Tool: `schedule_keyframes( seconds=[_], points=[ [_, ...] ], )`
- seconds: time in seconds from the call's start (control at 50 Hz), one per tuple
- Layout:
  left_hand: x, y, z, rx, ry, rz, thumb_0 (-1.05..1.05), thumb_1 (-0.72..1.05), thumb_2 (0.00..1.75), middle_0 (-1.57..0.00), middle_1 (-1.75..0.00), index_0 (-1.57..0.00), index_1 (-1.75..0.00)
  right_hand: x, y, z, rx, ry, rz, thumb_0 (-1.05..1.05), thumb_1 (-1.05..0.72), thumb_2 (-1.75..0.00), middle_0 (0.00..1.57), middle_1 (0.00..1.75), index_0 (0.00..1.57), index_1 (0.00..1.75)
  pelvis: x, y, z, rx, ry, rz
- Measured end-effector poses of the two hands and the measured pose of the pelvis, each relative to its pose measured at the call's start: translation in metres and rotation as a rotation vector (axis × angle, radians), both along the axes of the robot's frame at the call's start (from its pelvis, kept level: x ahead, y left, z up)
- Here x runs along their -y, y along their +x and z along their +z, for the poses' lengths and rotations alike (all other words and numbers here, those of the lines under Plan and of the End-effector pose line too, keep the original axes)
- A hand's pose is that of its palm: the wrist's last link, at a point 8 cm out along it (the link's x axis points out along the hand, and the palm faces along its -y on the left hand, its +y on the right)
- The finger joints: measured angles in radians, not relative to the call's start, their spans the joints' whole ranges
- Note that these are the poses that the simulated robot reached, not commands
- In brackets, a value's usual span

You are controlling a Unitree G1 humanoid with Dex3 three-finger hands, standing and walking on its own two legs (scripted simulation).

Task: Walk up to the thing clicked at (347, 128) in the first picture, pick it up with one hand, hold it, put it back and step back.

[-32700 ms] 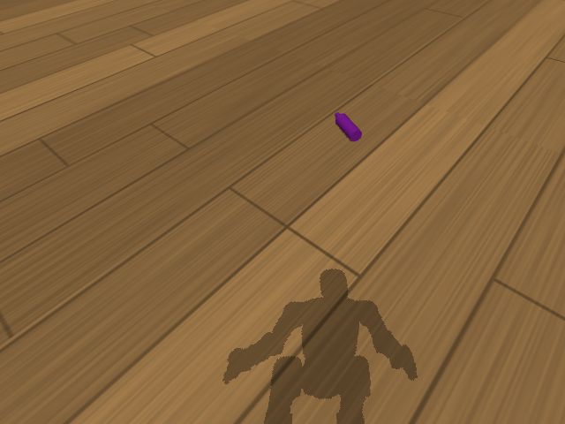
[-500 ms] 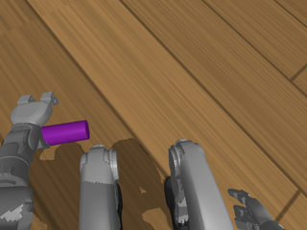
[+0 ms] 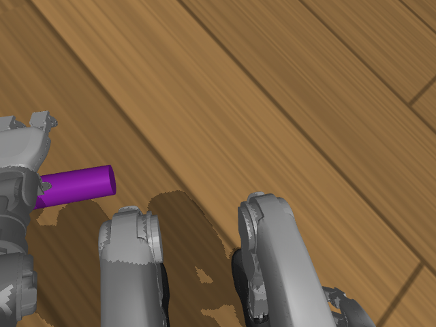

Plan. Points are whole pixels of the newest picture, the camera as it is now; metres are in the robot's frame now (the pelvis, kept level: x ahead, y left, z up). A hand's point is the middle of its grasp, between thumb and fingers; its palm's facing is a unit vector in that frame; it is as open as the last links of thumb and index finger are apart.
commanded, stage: home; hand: left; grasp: from above
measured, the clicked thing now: (58, 188) +0.41 +0.35 -0.30
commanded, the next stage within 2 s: none
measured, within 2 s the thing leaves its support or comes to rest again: neither
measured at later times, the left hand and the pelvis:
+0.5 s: hand out of the picture +0.27 +0.27 +0.09, palm faces -0.17 -0.75 -0.64, open 7.6 cm; pelvis +0.01 +0.00 +0.19, yaw +5 degrees
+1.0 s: hand out of the picture +0.22 +0.21 +0.31, palm faces +0.19 -0.95 -0.23, open 7.4 cm; pelvis +0.07 +0.01 +0.36, yaw +8 degrees
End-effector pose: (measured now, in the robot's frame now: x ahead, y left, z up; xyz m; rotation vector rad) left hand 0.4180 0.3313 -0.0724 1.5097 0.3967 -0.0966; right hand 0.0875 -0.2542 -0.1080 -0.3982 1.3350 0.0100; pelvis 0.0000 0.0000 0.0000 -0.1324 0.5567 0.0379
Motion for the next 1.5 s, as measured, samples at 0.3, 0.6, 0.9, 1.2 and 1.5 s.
schedule_keyframes(
  seconds=[0.3,0.6,0.9,1.2,1.5],
  points=[
    [0.023,-0.092,0.125,-0.14,-0.42,0.283,0.0,0.47,0.99,-0.23,-0.53,-0.23,-0.55,-0.001,0.058,0.115,0.169,0.058,-0.039,0.01,-0.9,-0.89,0.21,0.3,0.2,0.3,0.004,0.009,0.123,-0.015,0.036,0.021],
    [0.039,-0.179,0.246,-0.069,-0.811,0.569,0.01,0.87,0.9,-0.21,-0.31,-0.21,-0.32,-0.029,0.159,0.259,0.578,0.076,0.031,0.01,-0.91,-0.9,0.2,0.3,0.2,0.3,0.001,0.018,0.225,0.114,0.055,0.067],
    [0.067,-0.213,0.369,-0.076,-1.101,0.848,0.01,0.9,0.9,-0.2,-0.3,-0.21,-0.3,-0.052,0.152,0.374,0.653,0.09,-0.04,0.01,-0.9,-0.9,0.21,0.3,0.21,0.3,-0.004,0.061,0.336,0.269,0.084,0.106],
    [0.08,-0.225,0.436,-0.056,-1.177,0.863,0.01,0.91,0.9,-0.2,-0.3,-0.2,-0.3,-0.04,0.17,0.43,0.787,0.052,-0.061,0.01,-0.9,-0.9,0.21,0.3,0.2,0.3,-0.005,0.086,0.378,0.365,0.109,0.115],
    [0.083,-0.226,0.431,-0.063,-1.183,0.868,0.01,0.91,0.9,-0.2,-0.3,-0.2,-0.3,-0.044,0.191,0.438,0.828,0.065,0.003,0.01,-0.9,-0.9,0.21,0.3,0.21,0.3,-0.001,0.088,0.379,0.38,0.117,0.123]
  ],
)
